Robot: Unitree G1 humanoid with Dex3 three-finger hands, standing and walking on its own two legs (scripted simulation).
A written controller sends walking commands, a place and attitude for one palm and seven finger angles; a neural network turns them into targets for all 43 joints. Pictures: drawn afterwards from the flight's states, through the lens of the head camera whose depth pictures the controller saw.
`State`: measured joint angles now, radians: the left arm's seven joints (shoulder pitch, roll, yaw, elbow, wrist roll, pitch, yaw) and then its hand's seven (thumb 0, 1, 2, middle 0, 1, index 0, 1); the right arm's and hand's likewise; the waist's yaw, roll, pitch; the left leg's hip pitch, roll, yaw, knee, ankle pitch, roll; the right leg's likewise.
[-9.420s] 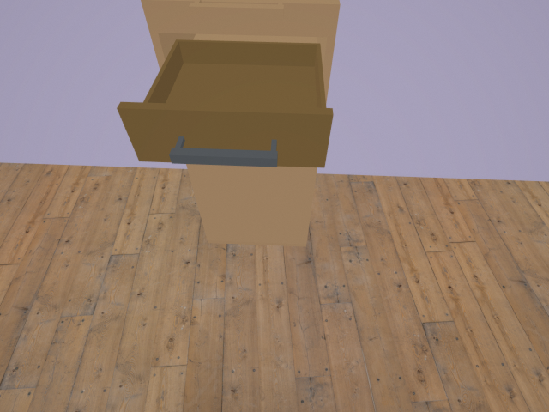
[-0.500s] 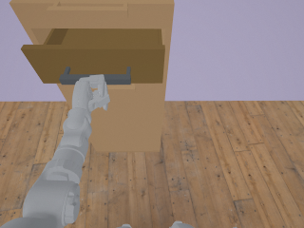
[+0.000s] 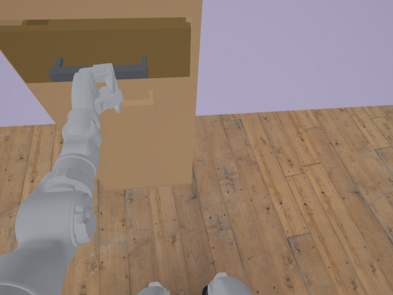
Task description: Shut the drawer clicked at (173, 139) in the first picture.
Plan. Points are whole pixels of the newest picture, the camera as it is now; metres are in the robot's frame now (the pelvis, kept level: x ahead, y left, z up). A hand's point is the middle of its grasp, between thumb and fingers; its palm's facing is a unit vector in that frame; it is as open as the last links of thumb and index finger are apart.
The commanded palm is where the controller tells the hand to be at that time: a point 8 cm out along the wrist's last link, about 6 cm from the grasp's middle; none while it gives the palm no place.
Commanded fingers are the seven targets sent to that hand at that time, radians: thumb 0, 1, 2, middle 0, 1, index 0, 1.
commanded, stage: push the drawer shut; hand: left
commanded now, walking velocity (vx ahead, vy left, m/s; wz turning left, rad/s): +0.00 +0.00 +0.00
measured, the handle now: (101, 66) +0.58 +0.16 +0.11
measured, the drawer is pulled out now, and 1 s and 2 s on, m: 0.03 0.00 0.00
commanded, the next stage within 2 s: pull the fist back off the drawer in 0.50 s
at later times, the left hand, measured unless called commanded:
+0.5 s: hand (115, 81) +0.54 +0.13 +0.10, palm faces +0.01 -1.00 -0.04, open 2.8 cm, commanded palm +0.56 +0.17 +0.10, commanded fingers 0.00 0.90 0.90 -1.40 -1.60 -1.40 -1.60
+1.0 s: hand (119, 81) +0.53 +0.12 +0.10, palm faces +0.01 -1.00 -0.04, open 3.1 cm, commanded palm +0.51 +0.16 +0.10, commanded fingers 0.00 0.90 0.90 -1.40 -1.60 -1.40 -1.60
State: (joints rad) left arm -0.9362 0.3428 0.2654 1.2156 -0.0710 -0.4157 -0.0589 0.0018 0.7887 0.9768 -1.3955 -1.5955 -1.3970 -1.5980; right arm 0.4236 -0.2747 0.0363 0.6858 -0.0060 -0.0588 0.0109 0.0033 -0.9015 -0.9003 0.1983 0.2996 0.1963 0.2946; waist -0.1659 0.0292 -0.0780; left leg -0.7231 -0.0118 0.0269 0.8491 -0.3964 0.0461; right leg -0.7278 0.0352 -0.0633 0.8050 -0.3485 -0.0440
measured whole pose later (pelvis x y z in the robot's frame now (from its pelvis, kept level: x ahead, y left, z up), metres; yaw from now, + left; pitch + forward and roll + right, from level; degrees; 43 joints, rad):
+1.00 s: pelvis +0.00 +0.01 -0.01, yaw +0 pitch +19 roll -2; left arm -1.06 0.38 0.27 1.31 -0.03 -0.42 0.01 0.02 0.77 1.00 -1.40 -1.60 -1.40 -1.60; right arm 0.47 -0.28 0.04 0.69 -0.04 -0.02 0.04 0.00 -0.90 -0.90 0.20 0.30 0.20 0.29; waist -0.21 0.04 -0.10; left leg -0.81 -0.02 0.02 0.89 -0.41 0.06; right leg -0.80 0.03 -0.07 0.82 -0.35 -0.03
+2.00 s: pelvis +0.03 +0.00 +0.03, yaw +0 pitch +3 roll +0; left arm -0.10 0.27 0.12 0.12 -0.15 -0.08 -0.08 0.01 0.90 0.90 -1.40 -1.60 -1.40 -1.60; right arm 0.18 -0.26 0.03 0.54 0.05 -0.01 -0.04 0.01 -0.90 -0.90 0.20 0.30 0.19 0.29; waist 0.02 0.05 -0.08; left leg -0.29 -0.03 0.01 0.59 -0.35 0.04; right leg -0.30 0.04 -0.05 0.58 -0.32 -0.04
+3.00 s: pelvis +0.03 +0.01 +0.04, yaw +1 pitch -3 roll -1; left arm 0.51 0.35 0.32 -0.49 -0.06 -0.14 0.10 0.01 0.89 0.90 -1.40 -1.59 -1.40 -1.60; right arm 0.19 -0.23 0.05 0.59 0.00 -0.07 -0.06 0.01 -0.90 -0.90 0.20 0.30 0.20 0.30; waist 0.05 0.07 0.00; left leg -0.11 -0.03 0.00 0.44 -0.28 0.05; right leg -0.11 0.03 -0.05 0.39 -0.24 -0.03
